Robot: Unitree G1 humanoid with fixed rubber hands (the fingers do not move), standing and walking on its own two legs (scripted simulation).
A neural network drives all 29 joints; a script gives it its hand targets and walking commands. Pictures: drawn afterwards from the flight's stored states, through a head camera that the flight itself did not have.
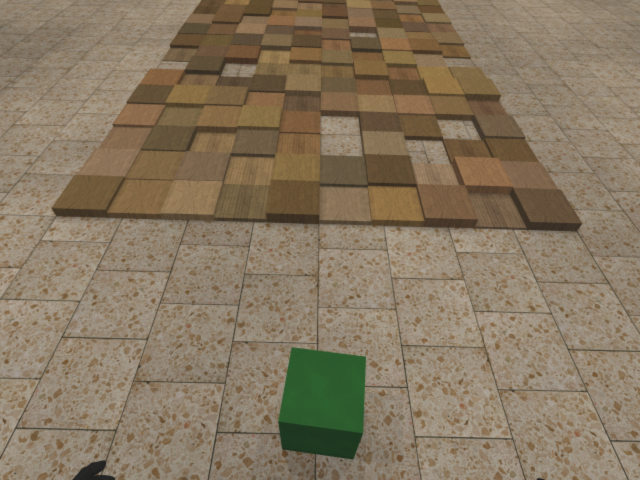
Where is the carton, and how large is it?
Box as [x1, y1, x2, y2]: [278, 347, 365, 458]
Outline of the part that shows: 292,347 278,420 282,448 353,458 362,434 365,357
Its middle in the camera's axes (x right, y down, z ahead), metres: +0.01 +0.48 +1.10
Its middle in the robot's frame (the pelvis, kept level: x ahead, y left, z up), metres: +0.45 -0.02 -0.66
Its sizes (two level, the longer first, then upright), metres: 0.210 0.200 0.250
